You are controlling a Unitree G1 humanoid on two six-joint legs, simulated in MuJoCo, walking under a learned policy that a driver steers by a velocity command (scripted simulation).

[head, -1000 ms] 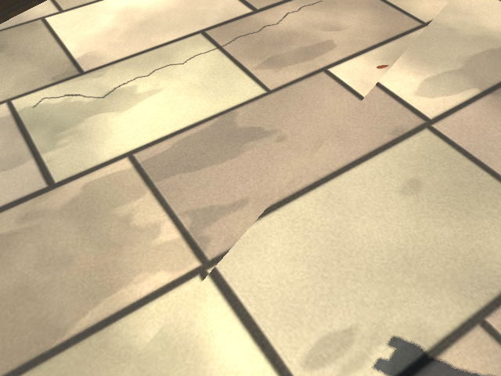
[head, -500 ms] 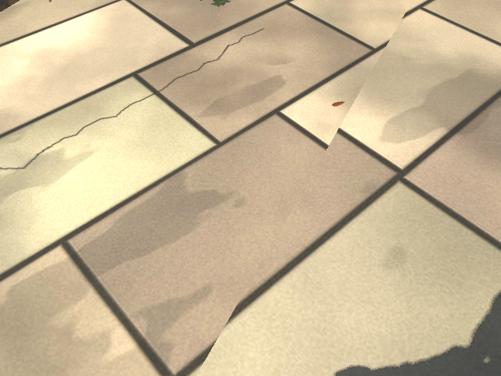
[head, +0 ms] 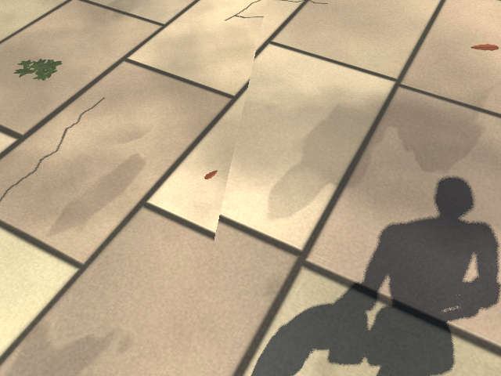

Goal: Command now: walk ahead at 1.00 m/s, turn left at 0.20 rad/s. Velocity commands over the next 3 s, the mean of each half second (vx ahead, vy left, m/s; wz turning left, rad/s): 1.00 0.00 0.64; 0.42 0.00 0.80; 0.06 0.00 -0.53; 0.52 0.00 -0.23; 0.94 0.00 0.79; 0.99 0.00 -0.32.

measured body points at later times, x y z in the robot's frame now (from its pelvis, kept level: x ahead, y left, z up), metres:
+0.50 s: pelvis +0.46 +0.09 +0.01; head +0.47 +0.10 +0.46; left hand +0.62 +0.37 -0.05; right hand +0.50 -0.20 -0.11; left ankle +0.37 +0.08 -0.73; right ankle +0.69 -0.06 -0.65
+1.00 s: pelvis +0.77 +0.16 +0.00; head +0.80 +0.21 +0.45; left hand +0.54 +0.37 -0.11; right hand +1.15 +0.15 -0.05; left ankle +0.76 +0.34 -0.68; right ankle +0.88 +0.08 -0.73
